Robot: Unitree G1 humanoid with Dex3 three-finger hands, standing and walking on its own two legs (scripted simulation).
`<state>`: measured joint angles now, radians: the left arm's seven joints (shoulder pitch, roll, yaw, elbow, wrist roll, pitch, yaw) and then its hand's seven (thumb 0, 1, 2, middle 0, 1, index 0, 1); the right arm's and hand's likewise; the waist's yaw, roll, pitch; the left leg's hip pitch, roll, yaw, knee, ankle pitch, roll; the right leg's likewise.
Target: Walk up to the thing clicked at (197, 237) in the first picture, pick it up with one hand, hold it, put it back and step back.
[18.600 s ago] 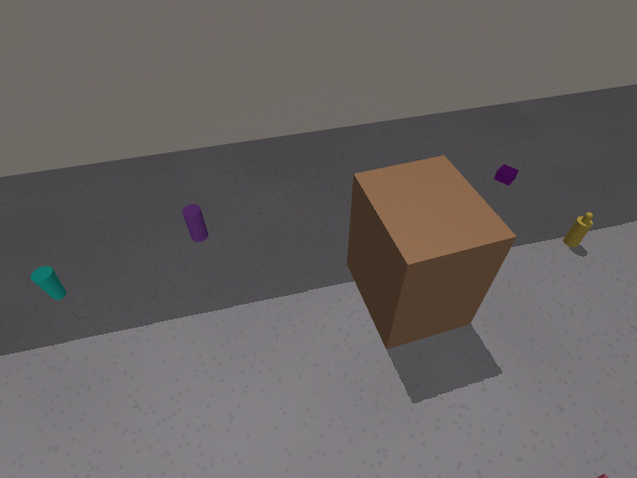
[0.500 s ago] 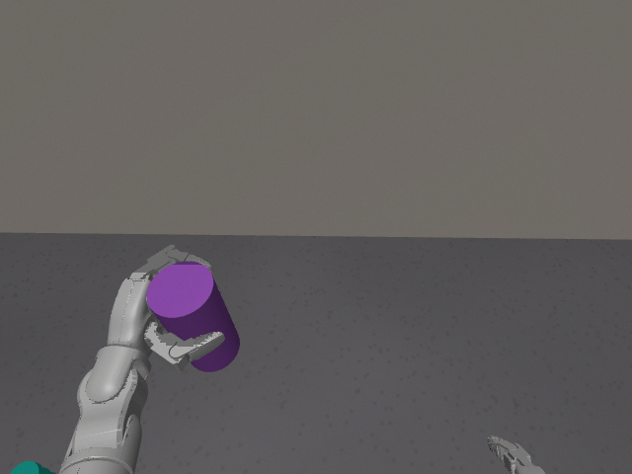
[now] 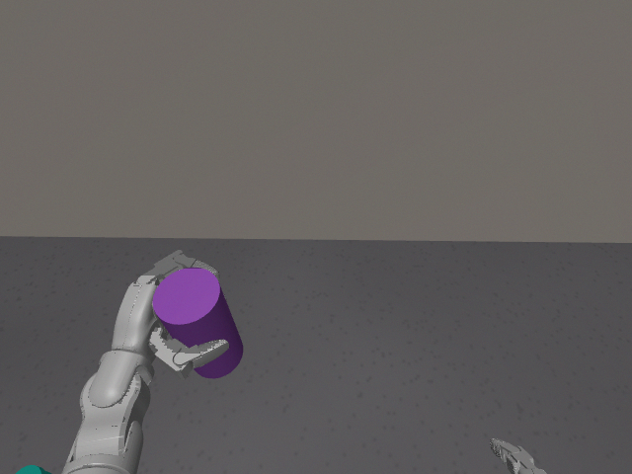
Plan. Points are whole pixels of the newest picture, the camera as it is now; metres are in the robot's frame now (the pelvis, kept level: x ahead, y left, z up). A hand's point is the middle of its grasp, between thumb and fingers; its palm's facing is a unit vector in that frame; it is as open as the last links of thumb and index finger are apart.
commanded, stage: hold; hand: left
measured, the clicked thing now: (203, 327) +0.32 +0.15 +0.02
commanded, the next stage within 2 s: crouch in 1.06 s
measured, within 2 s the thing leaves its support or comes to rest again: neither
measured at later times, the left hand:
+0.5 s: hand (196, 313) +0.32 +0.15 +0.04, palm faces -0.10 -1.00 -0.01, open 10.5 cm
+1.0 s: hand (195, 317) +0.32 +0.15 +0.04, palm faces -0.11 -0.99 -0.02, open 10.4 cm
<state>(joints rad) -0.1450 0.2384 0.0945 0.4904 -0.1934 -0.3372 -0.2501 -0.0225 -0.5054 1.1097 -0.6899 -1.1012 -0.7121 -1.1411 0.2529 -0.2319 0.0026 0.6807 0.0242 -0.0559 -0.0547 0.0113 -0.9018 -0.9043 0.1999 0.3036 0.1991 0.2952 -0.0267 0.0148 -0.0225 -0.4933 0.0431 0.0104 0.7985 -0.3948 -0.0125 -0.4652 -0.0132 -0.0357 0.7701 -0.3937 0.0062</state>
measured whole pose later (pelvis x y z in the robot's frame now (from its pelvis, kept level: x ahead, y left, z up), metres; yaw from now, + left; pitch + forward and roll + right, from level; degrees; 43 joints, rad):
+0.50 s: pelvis +0.00 +0.00 +0.00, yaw +0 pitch +6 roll -1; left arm -0.17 0.23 0.13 0.52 -0.20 -0.36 -0.24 -0.02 -0.50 1.11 -0.69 -1.10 -0.71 -1.14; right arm 0.24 -0.23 0.00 0.67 0.02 -0.06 -0.05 0.01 -0.90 -0.90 0.20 0.30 0.20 0.30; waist -0.04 0.00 -0.01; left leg -0.51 0.04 0.01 0.80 -0.39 -0.02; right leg -0.49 -0.01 -0.03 0.78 -0.39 0.00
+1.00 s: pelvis +0.00 +0.00 +0.00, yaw +0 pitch +5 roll -1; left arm -0.17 0.23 0.11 0.54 -0.21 -0.35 -0.26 -0.02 -0.50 1.11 -0.69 -1.10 -0.71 -1.14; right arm 0.25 -0.23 0.00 0.69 0.03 -0.06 -0.05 0.01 -0.90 -0.91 0.20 0.30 0.20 0.30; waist -0.03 0.02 -0.03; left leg -0.50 0.04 0.01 0.80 -0.39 -0.01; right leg -0.47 -0.01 -0.04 0.78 -0.39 0.00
